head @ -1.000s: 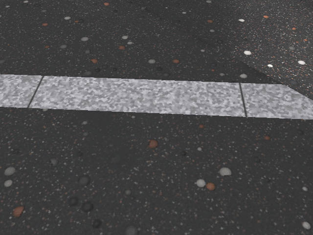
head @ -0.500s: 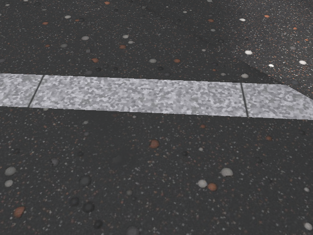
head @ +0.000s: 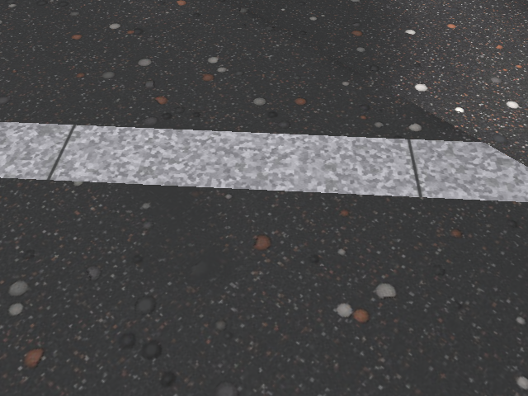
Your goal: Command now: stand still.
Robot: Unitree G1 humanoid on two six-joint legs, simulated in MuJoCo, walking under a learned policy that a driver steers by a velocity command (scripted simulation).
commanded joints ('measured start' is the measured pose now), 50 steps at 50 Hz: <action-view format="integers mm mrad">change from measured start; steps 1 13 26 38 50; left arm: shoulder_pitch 84 90 98 -130 143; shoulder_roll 56 52 47 82 249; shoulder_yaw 6 5 3 43 120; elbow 2 5 7 -173 -146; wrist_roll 0 -1 -2 27 13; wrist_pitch -1 0 1 -47 -49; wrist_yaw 2 2 3 -51 -46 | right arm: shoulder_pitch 120 130 140 258 72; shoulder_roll -58 -57 -56 -144 -134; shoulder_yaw -7 -7 -7 -61 -56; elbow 8 6 4 14 -127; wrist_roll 0 0 1 -17 -10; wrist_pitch -1 -2 -3 -33 -65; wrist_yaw -2 -2 -1 17 67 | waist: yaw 0 -1 -2 -61 53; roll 12 13 13 40 -105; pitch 81 84 88 247 6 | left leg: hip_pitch -108 -104 -102 98 -630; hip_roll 149 150 151 346 68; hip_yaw -108 -108 -108 -331 -102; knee -71 -73 -74 -263 1003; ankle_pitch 303 326 342 -40 -52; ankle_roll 2 1 0 206 54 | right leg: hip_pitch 30 27 23 -547 230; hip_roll -103 -103 -104 -86 -395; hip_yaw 102 97 93 -15 650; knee -36 -29 -24 429 -277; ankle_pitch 173 169 164 -208 -555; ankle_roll -26 -21 -16 -45 -250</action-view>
